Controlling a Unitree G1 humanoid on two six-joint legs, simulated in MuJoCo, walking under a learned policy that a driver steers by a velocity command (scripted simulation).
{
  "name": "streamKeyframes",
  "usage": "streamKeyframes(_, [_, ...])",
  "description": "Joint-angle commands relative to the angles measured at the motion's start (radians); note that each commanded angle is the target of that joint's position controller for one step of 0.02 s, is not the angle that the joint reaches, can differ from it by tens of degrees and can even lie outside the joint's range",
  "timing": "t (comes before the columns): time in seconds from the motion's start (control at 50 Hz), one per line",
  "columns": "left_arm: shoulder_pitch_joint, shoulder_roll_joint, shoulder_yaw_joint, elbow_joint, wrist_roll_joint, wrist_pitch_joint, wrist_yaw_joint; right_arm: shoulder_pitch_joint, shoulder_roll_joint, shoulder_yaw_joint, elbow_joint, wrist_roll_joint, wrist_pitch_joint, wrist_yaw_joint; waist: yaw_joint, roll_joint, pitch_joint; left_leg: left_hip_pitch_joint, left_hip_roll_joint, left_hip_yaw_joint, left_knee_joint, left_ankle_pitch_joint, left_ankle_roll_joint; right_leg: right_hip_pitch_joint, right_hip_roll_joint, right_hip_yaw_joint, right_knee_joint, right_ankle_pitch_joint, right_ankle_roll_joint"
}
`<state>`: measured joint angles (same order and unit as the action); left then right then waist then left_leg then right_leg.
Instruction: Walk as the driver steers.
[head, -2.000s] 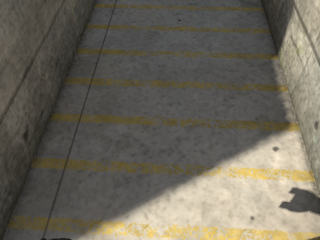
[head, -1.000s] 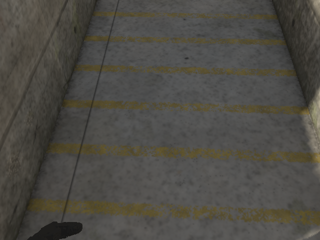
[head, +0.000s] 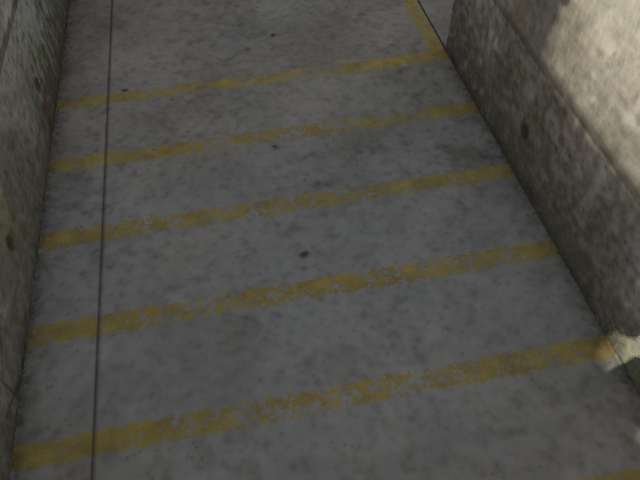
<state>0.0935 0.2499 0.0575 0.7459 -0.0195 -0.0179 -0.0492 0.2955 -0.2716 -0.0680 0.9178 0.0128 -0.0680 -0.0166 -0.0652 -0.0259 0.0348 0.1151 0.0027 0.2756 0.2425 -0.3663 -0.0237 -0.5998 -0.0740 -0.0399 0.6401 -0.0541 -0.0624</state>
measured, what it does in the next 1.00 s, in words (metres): walks ahead: right foot, then left foot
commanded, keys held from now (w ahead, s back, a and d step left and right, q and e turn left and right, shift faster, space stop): w+e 0.28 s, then w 0.04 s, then w+q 0.68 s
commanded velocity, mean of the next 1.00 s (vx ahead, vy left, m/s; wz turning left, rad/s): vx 0.50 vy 0.00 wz -0.01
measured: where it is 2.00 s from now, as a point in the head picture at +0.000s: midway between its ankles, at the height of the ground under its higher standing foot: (283, 218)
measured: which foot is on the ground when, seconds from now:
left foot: down 0.00-0.04, up 0.06-0.56, down 0.58-1.00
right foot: up 0.00-0.04, down 0.06-0.58, up 0.60-1.00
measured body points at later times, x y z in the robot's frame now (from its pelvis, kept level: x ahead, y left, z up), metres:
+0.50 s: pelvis +0.30 -0.03 +0.01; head +0.33 -0.05 +0.46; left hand +0.38 +0.25 -0.11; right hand +0.47 -0.31 -0.09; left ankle +0.52 +0.06 -0.70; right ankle +0.16 -0.10 -0.73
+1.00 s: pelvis +0.61 -0.05 +0.01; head +0.64 -0.04 +0.46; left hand +0.85 +0.19 -0.06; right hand +0.62 -0.34 -0.11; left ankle +0.52 +0.04 -0.73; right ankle +0.78 -0.20 -0.70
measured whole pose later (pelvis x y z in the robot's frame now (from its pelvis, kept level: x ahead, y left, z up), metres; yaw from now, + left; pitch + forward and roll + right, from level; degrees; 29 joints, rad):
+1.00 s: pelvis +0.61 -0.05 +0.01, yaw +3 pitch +1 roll +0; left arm 0.01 0.28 0.04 0.70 0.00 -0.11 -0.01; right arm 0.36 -0.29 -0.05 0.85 0.03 -0.04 -0.01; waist -0.10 -0.02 0.03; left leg -0.06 -0.12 -0.21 0.36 -0.30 0.08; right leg -0.53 -0.01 0.12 0.48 0.02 0.06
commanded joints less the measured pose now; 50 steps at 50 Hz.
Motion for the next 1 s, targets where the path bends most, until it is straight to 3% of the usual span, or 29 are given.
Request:
streamKeyframes(0.02, [0.055, 0.121, 0.045, -0.075, -0.005, -0.001, -0.006, -0.049, -0.218, -0.05, -0.046, 0.016, 0.012, -0.012, 0.101, 0.119, -0.034, 0.008, 0.292, -0.048, 0.201, 1.079, 0.131, 0.132, 0.084, -0.082, -0.003, -0.133, -0.06])
streamKeyframes(0.04, [0.206, 0.17, 0.075, -0.038, -0.009, 0.001, 0.002, -0.073, -0.22, -0.048, -0.051, 0.02, 0.019, -0.013, 0.189, 0.103, -0.114, -0.06, 0.255, -0.024, 0.403, 1.095, 0.102, 0.35, 0.129, -0.088, -0.065, -0.082, -0.096])
streamKeyframes(0.06, [0.371, 0.261, 0.114, 0.005, -0.012, 0.013, 0.024, -0.061, -0.19, -0.034, -0.067, -0.001, 0.013, -0.014, 0.25, 0.002, -0.214, -0.292, 0.205, -0.024, 0.709, 0.806, 0.053, 0.665, 0.058, 0.082, -0.097, -0.066, -0.152])
streamKeyframes(0.08, [0.334, 0.357, 0.124, 0.005, -0.023, 0.007, 0.031, 0.039, -0.031, 0.014, -0.117, -0.041, -0.014, 0.005, 0.109, -0.267, -0.286, -0.747, -0.015, -0.12, 1.057, -0.174, -0.01, 0.975, -0.188, 0.636, -0.202, -0.224, -0.336])
streamKeyframes(0.1, [0.349, 0.276, 0.096, -0.031, -0.009, -0.014, 0.025, -0.053, -0.09, 0.011, -0.128, -0.008, -0.058, 0.021, 0.175, -0.129, -0.405, -0.854, -0.033, -0.366, 1.169, -0.24, 0.011, 1.017, -0.264, 0.884, -0.359, -0.357, -0.371])
streamKeyframes(0.12, [0.312, 0.218, 0.078, -0.021, 0.002, -0.032, 0.021, -0.162, -0.14, -0.001, -0.161, 0.032, -0.081, 0.03, 0.188, -0.06, -0.256, -0.94, 0.019, -0.376, 1.149, -0.14, 0.044, 0.931, -0.241, 0.746, -0.388, -0.28, -0.311])
streamKeyframes(0.14, [0.251, 0.188, 0.069, -0.024, -0.001, -0.045, 0.021, -0.179, -0.127, 0.004, -0.164, 0.025, -0.094, 0.025, 0.144, 0.016, -0.165, -0.919, 0.065, -0.372, 1.063, -0.044, 0.063, 0.788, -0.198, 0.617, -0.384, -0.172, -0.273])
streamKeyframes(0.16, [0.185, 0.151, 0.059, -0.035, -0.001, -0.048, 0.021, -0.171, -0.131, -0.001, -0.147, 0.001, -0.094, 0.019, 0.102, 0.042, -0.11, -0.853, 0.097, -0.372, 0.972, 0.017, 0.058, 0.662, -0.154, 0.512, -0.392, -0.062, -0.246])
streamKeyframes(0.2, [0.145, 0.124, 0.046, -0.054, 0.01, -0.051, 0.029, -0.135, -0.141, -0.01, -0.142, -0.011, -0.07, 0.023, 0.055, 0.004, -0.088, -0.748, 0.117, -0.38, 0.882, 0.073, 0.035, 0.545, -0.108, 0.431, -0.431, 0.062, -0.235])
streamKeyframes(0.24, [0.167, 0.154, 0.053, -0.048, -0.002, -0.053, 0.042, -0.147, -0.117, -0.007, -0.149, -0.028, -0.052, 0.022, 0.047, 0.014, -0.062, -0.738, 0.107, -0.355, 0.787, 0.109, -0.003, 0.483, -0.092, 0.373, -0.449, 0.142, -0.237])
streamKeyframes(0.28, [0.204, 0.2, 0.065, -0.029, -0.003, -0.045, 0.063, -0.222, -0.093, 0.002, -0.181, -0.038, -0.044, 0.017, 0.066, 0.009, -0.025, -0.758, 0.087, -0.343, 0.633, 0.206, -0.037, 0.442, -0.065, 0.345, -0.464, 0.094, -0.223])
streamKeyframes(0.32, [0.225, 0.181, 0.057, -0.017, 0.0, -0.04, 0.075, -0.285, -0.075, 0.011, -0.19, -0.027, -0.045, 0.021, 0.101, -0.03, -0.002, -0.729, 0.066, -0.33, 0.45, 0.368, -0.047, 0.422, -0.024, 0.285, -0.476, 0.007, -0.187])
streamKeyframes(0.34, [0.23, 0.183, 0.054, -0.008, 0.008, -0.037, 0.073, -0.301, -0.073, 0.014, -0.188, -0.035, -0.049, 0.025, 0.115, -0.048, 0.004, -0.682, 0.056, -0.314, 0.383, 0.452, -0.045, 0.404, -0.009, 0.253, -0.475, 0.003, -0.163])
streamKeyframes(0.4, [0.281, 0.174, 0.048, 0.038, 0.013, -0.039, 0.062, -0.365, -0.077, 0.019, -0.2, -0.019, -0.058, 0.037, 0.159, -0.073, 0.029, -0.622, 0.049, -0.294, 0.309, 0.573, -0.022, 0.417, -0.034, 0.237, -0.485, -0.043, -0.138])
streamKeyframes(0.46, [0.305, 0.179, 0.045, 0.075, 0.016, -0.038, 0.062, -0.395, -0.109, 0.015, -0.211, -0.01, -0.063, 0.051, 0.165, -0.068, 0.056, -0.724, 0.057, -0.304, 0.267, 0.478, 0.029, 0.594, -0.105, 0.247, -0.439, 0.035, -0.13])
streamKeyframes(0.5, [0.294, 0.193, 0.047, 0.089, 0.019, -0.034, 0.069, -0.362, -0.128, 0.011, -0.204, -0.005, -0.066, 0.064, 0.136, -0.073, 0.047, -0.736, 0.053, -0.305, 0.262, 0.38, 0.068, 0.694, -0.139, 0.232, -0.382, 0.187, -0.11])
streamKeyframes(0.54, [0.256, 0.216, 0.05, 0.083, 0.029, -0.027, 0.074, -0.241, -0.167, -0.006, -0.168, -0.004, -0.063, 0.068, 0.065, -0.088, -0.038, -0.576, -0.007, -0.258, 0.28, 0.288, 0.108, 0.722, -0.122, 0.183, -0.231, 0.55, -0.081])
streamKeyframes(0.56, [0.234, 0.211, 0.045, 0.073, 0.033, -0.017, 0.079, -0.107, -0.198, -0.024, -0.126, -0.001, -0.061, 0.068, -0.011, -0.048, -0.128, -0.406, -0.04, -0.24, 0.262, 0.321, 0.133, 0.696, -0.089, 0.139, -0.049, 0.683, -0.063])
streamKeyframes(0.58, [0.246, 0.191, 0.032, 0.05, 0.047, -0.012, 0.085, 0.042, -0.238, -0.033, -0.096, -0.008, -0.057, 0.067, -0.057, 0.056, -0.251, -0.141, 0.076, -0.423, 0.277, 0.35, 0.181, 0.524, -0.042, 0.107, 0.237, 0.481, -0.037])
streamKeyframes(0.6, [0.385, 0.08, -0.001, 0.038, 0.045, -0.033, 0.066, 0.096, -0.318, -0.054, -0.086, -0.012, -0.053, 0.074, 0.027, 0.374, -0.355, 0.207, 0.293, -0.952, 0.169, 0.136, 0.379, 0.103, 0.162, 0.062, 0.619, -0.243, 0.052])
streamKeyframes(0.62, [0.347, 0.145, 0.001, 0.04, 0.022, -0.064, 0.064, 0.066, -0.191, -0.021, -0.096, 0.019, -0.054, 0.077, -0.005, 0.273, -0.352, 0.26, 0.314, -1.126, 0.038, -0.041, 0.373, -0.043, 0.147, 0.193, 0.697, -0.468, 0.039])
streamKeyframes(0.64, [0.228, 0.202, 0.014, 0.011, -0.013, -0.086, 0.06, 0.0, -0.162, -0.012, -0.111, 0.016, -0.054, 0.07, -0.017, 0.187, -0.194, 0.14, 0.292, -0.99, 0.025, -0.012, 0.325, -0.104, 0.095, 0.203, 0.69, -0.387, 0.026])
streamKeyframes(0.66, [0.162, 0.198, 0.009, 0.0, -0.013, -0.102, 0.062, -0.044, -0.163, -0.012, -0.125, 0.004, -0.049, 0.063, -0.005, 0.074, -0.127, 0.02, 0.248, -0.873, 0.019, 0.113, 0.296, -0.074, 0.059, 0.184, 0.64, -0.32, 0.023])
streamKeyframes(0.68, [0.122, 0.191, 0.013, -0.007, 0.005, -0.111, 0.064, -0.071, -0.154, -0.006, -0.129, -0.002, -0.046, 0.058, 0.013, 0.022, -0.063, -0.082, 0.21, -0.781, 0.01, 0.264, 0.291, -0.061, 0.034, 0.166, 0.562, -0.284, 0.031])
streamKeyframes(0.7, [0.126, 0.194, 0.02, -0.011, 0.021, -0.109, 0.065, -0.076, -0.143, 0.002, -0.129, -0.012, -0.047, 0.053, 0.04, 0.04, -0.066, -0.138, 0.182, -0.72, 0.001, 0.376, 0.284, -0.002, 0.012, 0.166, 0.499, -0.255, 0.036])
streamKeyframes(0.72, [0.139, 0.174, 0.02, -0.024, 0.032, -0.102, 0.064, -0.071, -0.149, -0.001, -0.132, -0.003, -0.04, 0.055, 0.059, 0.069, -0.071, -0.172, 0.166, -0.703, -0.014, 0.409, 0.295, 0.031, 0.007, 0.163, 0.453, -0.257, 0.049])
streamKeyframes(0.8, [0.074, 0.127, 0.013, -0.056, 0.036, -0.073, 0.066, -0.037, -0.185, -0.012, -0.131, 0.008, -0.026, 0.037, 0.055, 0.093, -0.027, -0.271, 0.142, -0.629, -0.059, 0.411, 0.309, 0.016, 0.009, 0.115, 0.234, -0.188, 0.112])
streamKeyframes(0.9, [-0.109, 0.097, -0.001, -0.105, 0.025, -0.094, 0.049, 0.034, -0.196, -0.023, -0.124, 0.011, 0.004, 0.002, -0.011, 0.097, -0.012, -0.364, 0.075, -0.58, -0.032, 0.332, 0.233, 0.137, 0.073, 0.1, -0.078, 0.132, 0.132])
streamKeyframes(1.0, [-0.149, 0.143, 0.012, -0.125, 0.01, -0.114, 0.037, 0.079, -0.183, -0.026, -0.119, 0.014, 0.024, -0.007, -0.001, 0.126, -0.015, -0.241, 0.118, -0.71, 0.091, 0.299, 0.21, 0.183, 0.092, 0.141, -0.189, 0.047, 0.106])
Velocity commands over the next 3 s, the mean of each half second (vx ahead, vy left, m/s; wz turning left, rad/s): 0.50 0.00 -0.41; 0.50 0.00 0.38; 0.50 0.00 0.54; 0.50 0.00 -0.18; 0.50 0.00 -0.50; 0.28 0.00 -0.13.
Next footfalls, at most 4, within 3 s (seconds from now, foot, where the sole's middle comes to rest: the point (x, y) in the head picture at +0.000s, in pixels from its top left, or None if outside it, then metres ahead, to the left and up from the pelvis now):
0.06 right None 0.20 -0.10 -0.77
0.58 left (305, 435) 0.56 0.04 -0.77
1.06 right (390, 320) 0.82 -0.18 -0.77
1.58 left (246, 260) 1.03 0.16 -0.77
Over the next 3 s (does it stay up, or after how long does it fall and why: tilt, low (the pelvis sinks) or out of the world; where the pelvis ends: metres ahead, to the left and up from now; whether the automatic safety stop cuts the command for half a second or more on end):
stays up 1.64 0.15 0.01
